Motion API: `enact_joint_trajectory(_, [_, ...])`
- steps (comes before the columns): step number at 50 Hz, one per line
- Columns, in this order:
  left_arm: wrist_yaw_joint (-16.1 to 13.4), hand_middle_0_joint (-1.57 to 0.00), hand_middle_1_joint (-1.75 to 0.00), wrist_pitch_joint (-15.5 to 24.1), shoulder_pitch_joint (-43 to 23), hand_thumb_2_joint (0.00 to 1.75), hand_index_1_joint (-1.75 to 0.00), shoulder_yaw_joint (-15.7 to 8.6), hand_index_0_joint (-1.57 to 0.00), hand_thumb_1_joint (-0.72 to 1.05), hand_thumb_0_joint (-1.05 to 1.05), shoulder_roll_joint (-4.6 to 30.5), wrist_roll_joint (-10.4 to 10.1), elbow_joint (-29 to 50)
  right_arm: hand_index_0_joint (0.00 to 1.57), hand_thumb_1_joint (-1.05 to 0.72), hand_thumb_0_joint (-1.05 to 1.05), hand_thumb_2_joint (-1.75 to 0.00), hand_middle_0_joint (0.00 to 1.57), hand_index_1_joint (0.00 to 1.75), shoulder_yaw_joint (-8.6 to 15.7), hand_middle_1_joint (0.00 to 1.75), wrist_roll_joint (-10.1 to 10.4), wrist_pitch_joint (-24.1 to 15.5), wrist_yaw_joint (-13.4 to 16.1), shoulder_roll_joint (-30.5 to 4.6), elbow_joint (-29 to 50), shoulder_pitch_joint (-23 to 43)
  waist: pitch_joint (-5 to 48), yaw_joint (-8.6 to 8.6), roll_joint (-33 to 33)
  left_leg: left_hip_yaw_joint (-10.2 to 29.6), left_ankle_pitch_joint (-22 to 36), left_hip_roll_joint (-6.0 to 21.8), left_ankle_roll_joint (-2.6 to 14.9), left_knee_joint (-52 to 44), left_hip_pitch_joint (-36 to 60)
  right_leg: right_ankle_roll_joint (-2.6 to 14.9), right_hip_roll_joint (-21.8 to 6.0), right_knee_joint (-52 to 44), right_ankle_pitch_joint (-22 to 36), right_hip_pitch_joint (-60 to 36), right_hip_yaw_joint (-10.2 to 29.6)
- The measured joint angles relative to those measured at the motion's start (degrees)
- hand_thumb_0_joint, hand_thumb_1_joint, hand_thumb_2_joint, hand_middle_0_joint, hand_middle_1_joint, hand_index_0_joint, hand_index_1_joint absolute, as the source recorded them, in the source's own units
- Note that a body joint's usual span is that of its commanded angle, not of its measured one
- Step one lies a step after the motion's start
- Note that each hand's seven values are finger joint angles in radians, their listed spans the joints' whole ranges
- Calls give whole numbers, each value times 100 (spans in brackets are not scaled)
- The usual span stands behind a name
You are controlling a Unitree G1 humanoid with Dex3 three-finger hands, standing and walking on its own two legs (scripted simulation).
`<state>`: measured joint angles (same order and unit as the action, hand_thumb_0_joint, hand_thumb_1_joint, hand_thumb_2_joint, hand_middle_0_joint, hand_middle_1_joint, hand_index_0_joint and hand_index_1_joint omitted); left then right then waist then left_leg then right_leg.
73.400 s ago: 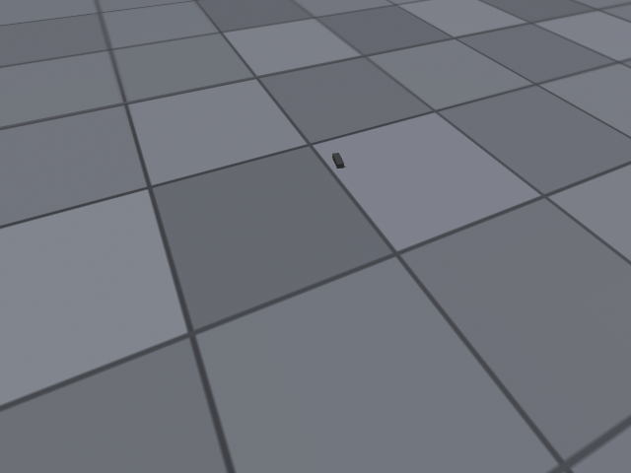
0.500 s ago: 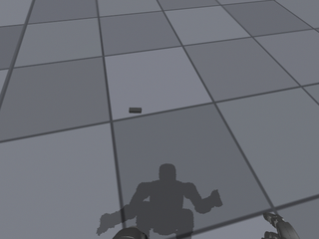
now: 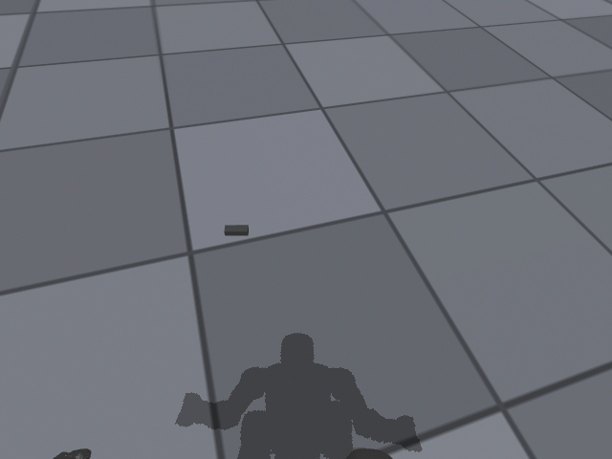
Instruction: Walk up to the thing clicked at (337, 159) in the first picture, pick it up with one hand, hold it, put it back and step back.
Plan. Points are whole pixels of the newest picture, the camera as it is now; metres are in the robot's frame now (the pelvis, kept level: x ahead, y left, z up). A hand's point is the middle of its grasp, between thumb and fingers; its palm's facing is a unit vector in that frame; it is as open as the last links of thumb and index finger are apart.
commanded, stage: step back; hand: left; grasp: from above
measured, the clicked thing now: (236, 230) +1.07 +0.24 -0.75
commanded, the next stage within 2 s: stand in 0.42 s
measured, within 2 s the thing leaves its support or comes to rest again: neither
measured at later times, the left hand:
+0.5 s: hand out of the picture +0.14 +0.24 -0.15, palm faces +0.05 -0.95 -0.31, open 7.3 cm
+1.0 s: hand out of the picture +0.10 +0.23 -0.14, palm faces +0.03 -0.94 -0.34, open 7.3 cm
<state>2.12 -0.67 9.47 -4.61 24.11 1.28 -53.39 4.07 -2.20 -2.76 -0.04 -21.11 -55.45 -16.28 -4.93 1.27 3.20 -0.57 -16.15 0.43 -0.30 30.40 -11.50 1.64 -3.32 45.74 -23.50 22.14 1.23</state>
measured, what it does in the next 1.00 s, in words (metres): steps on the spot: right foot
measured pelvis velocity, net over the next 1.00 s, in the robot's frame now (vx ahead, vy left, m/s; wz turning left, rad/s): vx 0.03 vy -0.03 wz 0.04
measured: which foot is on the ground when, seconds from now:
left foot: down 0.00-1.00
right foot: up 0.00-0.04, down 0.06-1.00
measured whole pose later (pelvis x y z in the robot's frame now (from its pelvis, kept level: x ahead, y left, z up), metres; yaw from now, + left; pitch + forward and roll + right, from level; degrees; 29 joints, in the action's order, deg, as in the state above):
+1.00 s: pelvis +0.03 -0.03 +0.02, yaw +2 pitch -3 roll +0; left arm 0.6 1.2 5.2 0.2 20.1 0.4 -65.7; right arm 0.7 -0.5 -0.5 -0.6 -19.7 -64.6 -4.1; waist -3.7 -0.8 -0.2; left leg -0.1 -11.3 0.8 -1.0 17.6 -3.2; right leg -0.2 -1.5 19.2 -8.5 7.7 -2.7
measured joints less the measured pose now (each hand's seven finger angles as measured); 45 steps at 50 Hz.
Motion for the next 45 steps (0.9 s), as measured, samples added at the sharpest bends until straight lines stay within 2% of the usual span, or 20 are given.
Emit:
enact_joint_trajectory(2, [-13,-21,-30,31,-88,90,-30,-8,-20,91,0,-3,-11,-25,21,-90,1,-90,20,30,-18,30,23,70,19,-78,22,13,-15,36,-54,44,-166,59,-71,263,-100,-21,19,-662,389,-188,-51])
enact_joint_trajectory(4, [-61,-20,-30,81,-173,90,-30,-12,-20,91,0,-68,-4,-81,21,-90,1,-90,20,30,-39,30,78,172,53,-164,4,81,-55,28,-221,128,-434,200,-149,701,-251,-138,152,-1031,960,-360,-139])
enact_joint_trajectory(6, [-96,-20,-30,103,-232,90,-30,32,-20,91,0,-201,33,-120,21,-90,1,-90,20,30,-63,30,131,269,119,-199,-35,161,-49,38,-424,426,-795,195,-48,1142,-460,-187,249,-936,880,-358,-287])
enact_joint_trajectory(9, [-83,-21,-30,52,-300,90,-30,132,-20,91,0,-329,43,-157,20,-90,1,-90,20,29,-122,30,167,291,129,-153,-114,251,32,-83,-381,325,-1348,-9,-7,1520,-620,-140,154,-841,739,-314,-248])
enact_joint_trajectory(13, [-82,-21,-30,51,-444,90,-30,218,-21,90,0,-470,13,-210,20,-90,1,-90,20,29,-173,30,169,222,95,-157,-217,310,97,-116,-441,131,-976,-43,66,1070,-509,-198,72,-770,626,-289,-369])
enact_joint_trajectory(15, [-94,-21,-30,52,-512,90,-30,232,-21,90,0,-448,-22,-250,20,-90,1,-90,20,29,-186,30,138,205,99,-75,-332,404,47,-153,-326,53,-430,-110,68,706,-338,-242,-5,-657,538,-286,-335])
enact_joint_trajectory(17, [-116,-21,-30,19,-527,90,-30,232,-21,90,0,-410,-81,-328,21,-91,1,-90,20,29,-219,30,98,173,97,61,-412,473,54,-197,-150,-34,-380,-186,76,497,-196,-272,-73,-725,547,-341,-244])
enact_joint_trajectory(23, [-145,-21,-30,65,-598,90,-30,284,-21,91,0,-356,-163,-608,21,-90,1,-90,20,30,-313,30,126,150,49,195,-560,800,15,-216,-151,22,-310,-45,50,154,33,-268,74,-1356,800,-707,-328])
enact_joint_trajectory(32, [-149,-21,-30,106,-524,90,-30,453,-20,91,0,-467,-129,-998,21,-90,1,-90,20,30,-329,30,209,134,45,143,-646,1244,82,-216,-271,17,12,-44,34,-606,581,-278,89,-2056,1086,-1231,-341])
enact_joint_trajectory(45, [-157,-21,-30,177,-490,90,-30,474,-20,91,0,-419,-92,-1196,21,-90,1,-90,20,29,-345,30,189,207,-28,152,-816,1346,138,-231,-327,40,412,8,-43,-1216,859,-215,151,-2580,1428,-1476,-378])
